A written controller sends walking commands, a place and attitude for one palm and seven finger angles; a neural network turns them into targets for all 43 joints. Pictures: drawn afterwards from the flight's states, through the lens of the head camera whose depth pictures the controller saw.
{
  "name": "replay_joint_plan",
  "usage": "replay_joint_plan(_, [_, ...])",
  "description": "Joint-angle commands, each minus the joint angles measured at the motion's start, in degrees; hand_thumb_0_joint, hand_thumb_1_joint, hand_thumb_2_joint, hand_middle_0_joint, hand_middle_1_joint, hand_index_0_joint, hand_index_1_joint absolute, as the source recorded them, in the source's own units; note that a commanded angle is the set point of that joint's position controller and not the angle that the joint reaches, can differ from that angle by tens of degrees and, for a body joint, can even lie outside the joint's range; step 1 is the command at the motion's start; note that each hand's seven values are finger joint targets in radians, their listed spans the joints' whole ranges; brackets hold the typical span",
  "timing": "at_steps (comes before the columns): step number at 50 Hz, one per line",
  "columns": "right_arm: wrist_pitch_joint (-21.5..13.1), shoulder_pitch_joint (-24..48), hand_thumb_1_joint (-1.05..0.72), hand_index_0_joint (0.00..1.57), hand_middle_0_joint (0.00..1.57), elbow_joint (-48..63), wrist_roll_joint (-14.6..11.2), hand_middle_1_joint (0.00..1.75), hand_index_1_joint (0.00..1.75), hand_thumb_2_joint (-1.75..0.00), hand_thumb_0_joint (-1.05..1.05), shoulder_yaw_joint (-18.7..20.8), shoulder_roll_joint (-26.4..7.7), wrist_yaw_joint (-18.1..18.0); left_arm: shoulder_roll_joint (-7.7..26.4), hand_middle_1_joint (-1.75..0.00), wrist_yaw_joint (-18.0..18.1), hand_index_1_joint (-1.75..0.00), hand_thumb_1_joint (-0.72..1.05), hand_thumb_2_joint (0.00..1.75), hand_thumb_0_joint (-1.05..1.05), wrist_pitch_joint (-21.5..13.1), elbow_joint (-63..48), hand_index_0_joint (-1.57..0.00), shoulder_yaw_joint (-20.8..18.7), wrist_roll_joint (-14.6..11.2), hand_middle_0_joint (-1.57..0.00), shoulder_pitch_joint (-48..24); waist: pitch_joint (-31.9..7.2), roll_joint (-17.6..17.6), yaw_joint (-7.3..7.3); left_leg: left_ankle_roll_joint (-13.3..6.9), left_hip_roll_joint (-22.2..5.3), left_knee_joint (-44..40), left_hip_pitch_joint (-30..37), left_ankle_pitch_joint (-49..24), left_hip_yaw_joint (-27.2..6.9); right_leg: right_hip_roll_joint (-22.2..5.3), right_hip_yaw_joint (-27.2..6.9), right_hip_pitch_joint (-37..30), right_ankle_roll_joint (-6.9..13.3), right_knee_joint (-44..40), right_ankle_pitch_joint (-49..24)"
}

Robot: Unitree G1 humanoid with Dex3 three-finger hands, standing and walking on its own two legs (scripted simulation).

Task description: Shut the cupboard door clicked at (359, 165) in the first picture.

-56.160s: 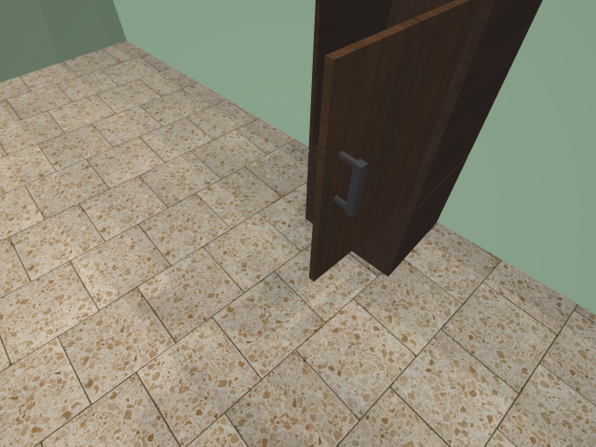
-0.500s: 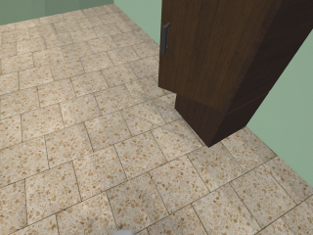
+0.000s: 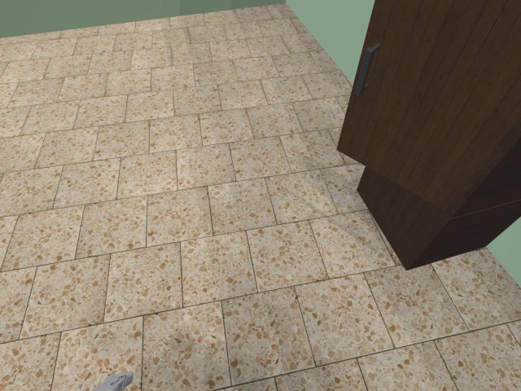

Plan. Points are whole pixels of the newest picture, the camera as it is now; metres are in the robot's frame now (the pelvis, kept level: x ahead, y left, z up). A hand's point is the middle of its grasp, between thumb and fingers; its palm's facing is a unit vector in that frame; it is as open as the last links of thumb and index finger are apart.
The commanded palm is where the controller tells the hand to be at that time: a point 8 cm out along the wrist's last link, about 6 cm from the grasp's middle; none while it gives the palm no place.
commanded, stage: walk to a spot facing it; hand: left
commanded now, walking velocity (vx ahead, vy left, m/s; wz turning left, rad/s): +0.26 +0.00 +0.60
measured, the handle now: (367, 70) +0.89 -0.28 +0.00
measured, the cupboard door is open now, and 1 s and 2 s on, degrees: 32 32 32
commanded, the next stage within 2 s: turn to face it in 0.40 s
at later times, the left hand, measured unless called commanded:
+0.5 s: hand out of the picture -0.03 +0.18 -0.18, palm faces +0.43 -0.88 -0.22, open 7.4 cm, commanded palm none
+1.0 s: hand (131, 352) +0.21 +0.25 -0.17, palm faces +0.27 -0.94 -0.23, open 7.4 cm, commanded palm none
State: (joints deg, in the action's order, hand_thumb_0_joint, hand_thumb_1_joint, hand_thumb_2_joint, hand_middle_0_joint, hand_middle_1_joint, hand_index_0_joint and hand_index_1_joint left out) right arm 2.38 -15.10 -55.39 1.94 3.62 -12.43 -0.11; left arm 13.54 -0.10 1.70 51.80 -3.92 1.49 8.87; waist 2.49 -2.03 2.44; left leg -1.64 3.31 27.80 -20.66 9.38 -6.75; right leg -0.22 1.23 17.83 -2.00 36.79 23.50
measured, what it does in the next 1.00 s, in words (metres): walks ahead: right foot, then left foot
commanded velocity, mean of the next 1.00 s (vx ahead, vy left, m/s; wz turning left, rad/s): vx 0.11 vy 0.00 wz -0.04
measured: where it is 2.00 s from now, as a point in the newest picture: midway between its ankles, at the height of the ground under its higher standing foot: (232, 377)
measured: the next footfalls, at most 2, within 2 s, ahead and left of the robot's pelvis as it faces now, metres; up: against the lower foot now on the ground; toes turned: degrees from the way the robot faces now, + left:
right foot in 0.02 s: +0.03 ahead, -0.12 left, +0.00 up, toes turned +0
left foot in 0.48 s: +0.18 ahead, +0.18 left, +0.00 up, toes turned +30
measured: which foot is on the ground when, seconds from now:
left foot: down 0.00-0.02, up 0.04-0.46, down 0.48-0.88, up 0.90-1.00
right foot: up 0.00-0.00, down 0.02-0.48, up 0.50-0.84, down 0.86-1.00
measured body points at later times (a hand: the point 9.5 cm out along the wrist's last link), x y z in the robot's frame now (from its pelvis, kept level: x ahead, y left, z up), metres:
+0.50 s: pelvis +0.11 +0.04 -0.03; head +0.17 +0.07 +0.42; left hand -0.05 +0.23 -0.17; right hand +0.34 -0.14 -0.16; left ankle +0.15 +0.16 -0.74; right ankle +0.00 -0.12 -0.72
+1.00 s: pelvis +0.21 +0.06 -0.01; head +0.27 +0.06 +0.44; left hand +0.20 +0.30 -0.15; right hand +0.36 -0.16 -0.16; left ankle +0.13 +0.16 -0.67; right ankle +0.27 -0.02 -0.74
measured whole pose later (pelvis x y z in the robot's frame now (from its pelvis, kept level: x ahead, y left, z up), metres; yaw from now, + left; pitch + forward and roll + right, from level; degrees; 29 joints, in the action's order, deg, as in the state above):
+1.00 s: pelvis +0.21 +0.06 -0.01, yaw +11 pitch +1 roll +0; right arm 3.1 -7.0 -54.9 0.6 3.0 -12.7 -1.4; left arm 8.3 0.7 1.3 53.7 -3.3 1.7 13.9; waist 6.1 -1.7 -2.1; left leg 1.8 -1.4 62.7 -24.6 28.8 3.4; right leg 1.5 1.5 21.1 2.9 34.1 14.2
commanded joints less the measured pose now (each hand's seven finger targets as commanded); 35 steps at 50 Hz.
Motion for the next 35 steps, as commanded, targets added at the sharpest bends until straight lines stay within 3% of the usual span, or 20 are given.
replay_joint_plan(1, [-1.3, 5.5, -0.9, 0.2, 0.2, 7.7, -1.4, 0.3, 0.3, -0.9, 0.0, 1.7, -3.2, -0.1, 13.6, -0.3, 1.3, -0.3, 0.9, 0.9, 0.0, -1.9, -0.9, -0.2, -3.6, 1.5, -0.2, 15.7, -3.1, 20.3, -8.67, 2.6, 3.7, 19.9, -31.0, 26.1, 3.2, -23.1, -27.6, -28.0, 8.3, -29.6, 21.1])
replay_joint_plan(2, [-1.6, 8.3, -0.9, 0.2, 0.2, 8.2, -0.4, 0.3, 0.3, -0.9, 0.0, 2.4, -7.3, 0.3, 13.5, -0.3, 1.7, -0.3, 0.9, 0.9, 0.0, -2.0, -1.8, -0.2, -2.8, 0.3, -0.2, 12.0, 2.1, 14.4, -6.83, 2.5, -1.0, 32.7, -28.3, 22.1, 1.8, -29.8, -30.5, -15.2, 10.5, -32.5, 22.8])
replay_joint_plan(3, [-1.2, 5.8, -0.9, 0.2, 0.2, 8.2, 0.1, 0.3, 0.3, -0.9, 0.0, 2.5, -6.3, 0.9, 11.9, -0.3, 1.5, -0.3, 0.9, 0.9, 0.0, -2.2, -3.3, -0.2, -2.7, -0.1, -0.2, 5.4, 2.5, 9.5, -2.72, 2.5, -2.1, 37.6, -26.2, 17.5, 1.6, -27.2, -23.7, -12.0, 10.7, -31.1, 14.0])
replay_joint_plan(4, [-1.0, 3.7, -0.9, 0.2, 0.2, 6.9, 0.3, 0.3, 0.3, -0.9, 0.0, 2.5, -5.8, 1.2, 10.1, -0.3, 1.4, -0.3, 0.9, 0.9, 0.0, -3.4, -3.7, -0.2, -2.6, -0.2, -0.2, 3.9, 1.4, 9.4, -1.54, 3.0, -4.4, 40.8, -24.2, 13.3, 1.6, -24.3, -21.0, -10.9, 9.9, -30.1, 13.7])
replay_joint_plan(6, [-0.7, 3.5, -0.9, 0.2, 0.2, 5.8, 0.2, 0.3, 0.3, -0.9, 0.0, 2.3, -5.3, 2.3, 6.4, -0.3, 1.2, -0.3, 0.9, 0.9, 0.0, -4.5, -3.3, -0.2, -1.4, -0.4, -0.2, 2.4, 5.0, 9.1, -0.17, 3.9, -6.1, 42.2, -22.0, 6.7, 4.2, -19.0, -7.2, -7.8, 7.6, -28.3, 0.7])
replay_joint_plan(10, [-0.5, 5.9, -0.9, 0.2, 0.2, 6.6, -0.3, 0.3, 0.3, -0.9, 0.0, 1.5, -3.6, 2.9, 5.2, -0.3, 1.2, -0.3, 0.9, 0.9, 0.0, -5.4, -0.3, -0.2, -1.0, -0.2, -0.2, 9.9, 3.9, 9.6, -1.82, 4.1, -6.3, 38.1, -22.3, 3.0, 8.0, -16.8, 3.3, -15.0, 6.5, -24.8, -20.5])
replay_joint_plan(13, [-0.6, 10.3, -0.9, 0.2, 0.2, 8.1, -0.3, 0.3, 0.3, -0.9, 0.0, 0.8, -2.9, 3.1, 5.5, -0.3, 1.4, -0.3, 0.9, 0.9, 0.0, -5.6, 1.6, -0.2, -1.1, 0.1, -0.2, 14.4, 3.5, 10.6, -3.57, 3.6, -7.3, 31.4, -23.3, 4.3, 10.2, -18.0, 6.6, -20.9, 6.3, -22.2, -32.3])
replay_joint_plan(17, [-1.1, 15.9, -0.9, 0.2, 0.2, 9.9, -0.3, 0.3, 0.3, -0.9, 0.0, -0.3, -2.4, 3.6, 6.4, -0.3, 1.5, -0.3, 0.9, 0.9, 0.0, -5.5, 3.1, -0.2, -1.2, 0.3, -0.2, 17.6, 3.8, 11.6, -5.58, 2.2, -7.5, 18.6, -20.5, 6.6, 13.1, -20.0, 8.6, -24.7, 6.8, -19.1, -38.8])
replay_joint_plan(20, [-1.9, 12.4, -0.9, 0.2, 0.2, 9.4, -0.2, 0.3, 0.3, -0.9, 0.0, -0.4, -3.1, 3.4, 9.1, -0.3, 1.2, -0.3, 0.9, 0.9, 0.0, -5.5, 2.4, -0.2, -1.8, 0.2, -0.2, 16.5, 0.5, 11.9, -3.53, -0.2, -3.3, 11.2, -8.9, 9.8, 17.8, -20.9, 12.1, -23.7, 6.3, -11.3, -54.9])
replay_joint_plan(21, [-2.2, 8.2, -0.9, 0.2, 0.2, 8.5, -0.1, 0.3, 0.3, -0.9, 0.0, 0.0, -4.0, 3.0, 10.0, -0.3, 1.1, -0.3, 0.9, 0.9, 0.0, -5.6, 2.1, -0.2, -2.1, 0.1, -0.2, 15.6, -1.9, 11.9, -1.41, -1.1, -1.7, 9.3, -1.9, 9.4, 18.7, -20.8, 13.7, -21.6, 5.6, -5.8, -58.5])
replay_joint_plan(22, [-2.4, 1.8, -0.9, 0.2, 0.2, 6.9, 0.1, 0.3, 0.3, -0.9, 0.0, 0.6, -6.4, 2.8, 10.2, -0.3, 0.9, -0.3, 0.9, 0.9, 0.0, -5.5, 2.0, -0.2, -2.0, -0.2, -0.2, 14.7, -5.5, 10.1, 1.97, -1.7, -0.8, 4.7, 9.2, 5.4, 18.1, -19.2, 15.9, -16.5, 3.9, 4.1, -53.5])
replay_joint_plan(23, [-2.8, -6.5, -0.9, 0.2, 0.2, 5.3, 0.4, 0.3, 0.3, -0.9, 0.0, 1.9, -11.1, 2.1, 9.5, -0.3, 0.4, -0.3, 0.9, 0.9, 0.0, -5.5, 0.5, -0.2, -1.9, -0.6, -0.2, 13.9, -12.6, 3.1, 6.29, -4.3, -6.4, 1.6, 26.3, -1.4, 10.5, -17.0, 15.8, -4.7, 1.9, 18.3, -38.8])
replay_joint_plan(24, [-3.4, -12.5, -0.9, 0.2, 0.2, 3.9, 0.5, 0.3, 0.3, -0.9, 0.0, 3.8, -18.9, 1.3, 5.3, -0.3, -0.5, -0.3, 0.9, 0.9, 0.0, -5.3, -2.4, -0.2, -1.1, -1.2, -0.2, 13.2, -18.1, -13.2, 7.81, -12.5, -26.0, -0.1, 39.8, -18.2, -18.0, -6.5, 12.2, 16.9, -1.5, 36.9, 8.4])
replay_joint_plan(25, [-3.1, -14.9, -0.9, 0.2, 0.2, 2.6, -0.9, 0.3, 0.3, -0.9, 0.0, 3.6, -19.7, 0.5, 5.8, -0.3, 0.1, -0.3, 0.9, 0.9, 0.0, -4.7, -4.5, -0.2, -0.7, -1.0, -0.2, 7.7, -20.4, -7.3, 8.48, -15.2, -29.6, -3.8, 40.8, -28.0, -20.5, -6.3, 2.8, 21.4, -0.2, 42.7, 10.7])
replay_joint_plan(26, [-3.2, -11.3, -0.9, 0.2, 0.2, 3.2, -0.8, 0.3, 0.3, -0.9, 0.0, 2.6, -17.4, -0.1, 5.1, -0.3, 0.7, -0.3, 0.9, 0.9, 0.0, -4.6, -4.7, -0.2, -0.9, -0.9, -0.2, 6.9, -15.2, -1.2, 5.76, -14.1, -29.6, -4.4, 32.2, -27.6, -12.8, -8.3, 0.8, 19.4, 0.5, 42.8, 7.8])
replay_joint_plan(27, [-3.9, -6.0, -0.9, 0.2, 0.2, 4.9, -0.6, 0.3, 0.3, -0.9, 0.0, 1.3, -13.6, -0.7, 3.1, -0.3, 1.1, -0.3, 0.9, 0.9, 0.0, -4.3, -3.6, -0.2, -0.6, -0.7, -0.2, 8.0, -11.3, -0.7, 3.18, -12.0, -27.4, -5.9, 23.1, -23.0, -9.2, -8.2, 0.6, 17.9, 0.4, 41.6, 5.6])
replay_joint_plan(28, [-4.3, -0.8, -0.9, 0.2, 0.2, 5.7, -0.5, 0.3, 0.3, -0.9, 0.0, 0.3, -10.8, -1.2, 2.0, -0.3, 1.1, -0.3, 0.9, 0.9, 0.0, -3.5, -1.0, -0.2, -0.2, -0.3, -0.2, 9.6, -6.9, -4.0, 1.16, -10.1, -25.0, -7.7, 15.9, -18.6, -4.8, -9.6, -1.0, 15.9, 0.2, 38.2, 3.3])
replay_joint_plan(30, [-4.7, 3.0, -0.9, 0.2, 0.2, 5.0, -0.4, 0.3, 0.3, -0.9, 0.0, -1.2, -6.4, -1.8, 0.1, -0.3, 1.0, -0.3, 0.9, 0.9, 0.0, -1.9, 1.9, -0.2, 0.4, -0.1, -0.2, 13.1, -3.4, -4.1, -2.18, -8.1, -21.0, -8.9, 9.7, -22.3, 1.9, -8.8, -1.5, 10.4, 0.0, 30.1, -0.4])
replay_joint_plan(32, [-4.7, 4.0, -0.9, 0.2, 0.2, 3.9, -0.5, 0.3, 0.3, -0.9, 0.0, -1.5, -5.7, -2.1, -1.3, -0.3, 1.1, -0.3, 0.9, 0.9, 0.0, -1.1, 3.7, -0.2, 0.9, -0.4, -0.2, 15.4, -5.1, -3.9, -3.77, -7.9, -19.9, -8.4, 8.3, -24.3, 5.8, -7.1, -0.7, 5.1, 0.1, 21.4, -1.4])
replay_joint_plan(35, [-3.4, 6.9, -0.9, 0.2, 0.2, 3.6, -0.4, 0.3, 0.3, -0.9, 0.0, -1.1, -6.0, -1.6, -2.0, -0.3, 0.7, -0.3, 0.9, 0.9, 0.0, 0.0, 3.9, -0.2, 0.9, 0.0, -0.2, 14.9, -1.5, -4.5, -4.93, -6.9, -18.8, -10.3, 2.1, -7.4, 9.7, -4.1, 2.3, 0.4, 0.2, 12.5, -6.6])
